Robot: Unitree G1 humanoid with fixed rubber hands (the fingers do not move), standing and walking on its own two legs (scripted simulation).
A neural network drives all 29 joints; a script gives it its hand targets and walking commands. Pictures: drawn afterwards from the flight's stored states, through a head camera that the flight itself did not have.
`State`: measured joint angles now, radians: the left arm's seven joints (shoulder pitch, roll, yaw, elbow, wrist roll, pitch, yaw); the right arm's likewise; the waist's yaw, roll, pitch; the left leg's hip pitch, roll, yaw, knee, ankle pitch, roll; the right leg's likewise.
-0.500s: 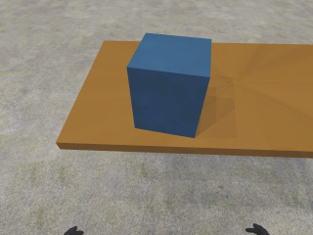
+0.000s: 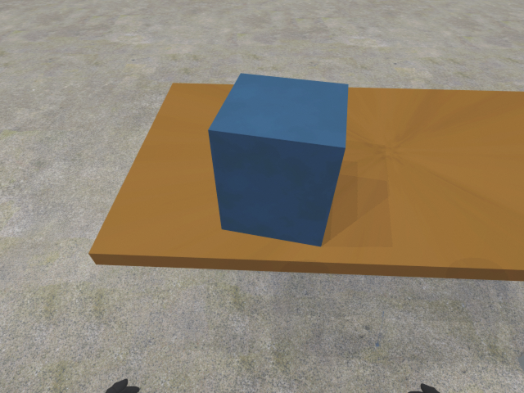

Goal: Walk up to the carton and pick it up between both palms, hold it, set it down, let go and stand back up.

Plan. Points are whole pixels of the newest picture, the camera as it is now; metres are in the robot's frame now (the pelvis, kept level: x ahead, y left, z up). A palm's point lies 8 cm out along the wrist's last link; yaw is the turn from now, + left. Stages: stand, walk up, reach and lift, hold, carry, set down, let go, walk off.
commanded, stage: walk up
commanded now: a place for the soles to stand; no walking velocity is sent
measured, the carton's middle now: (281, 161) +0.54 -0.03 +0.07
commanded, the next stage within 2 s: reach and lift in 1.82 s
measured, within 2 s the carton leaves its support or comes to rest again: neither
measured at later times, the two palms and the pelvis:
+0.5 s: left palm out of the picture +0.13 +0.27 -0.12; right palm (423, 366) +0.20 -0.25 -0.09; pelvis +0.07 +0.01 -0.01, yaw -5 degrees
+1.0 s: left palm (126, 351) +0.22 +0.24 -0.08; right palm out of the picture +0.14 -0.27 -0.09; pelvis +0.07 +0.00 +0.01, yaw -8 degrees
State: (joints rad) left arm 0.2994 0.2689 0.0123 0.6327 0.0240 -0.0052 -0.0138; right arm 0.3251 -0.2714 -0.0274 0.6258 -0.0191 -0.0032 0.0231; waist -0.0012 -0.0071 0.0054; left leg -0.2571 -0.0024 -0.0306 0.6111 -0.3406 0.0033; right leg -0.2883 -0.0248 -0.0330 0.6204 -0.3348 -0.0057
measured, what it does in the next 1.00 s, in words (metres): steps on the spot: left foot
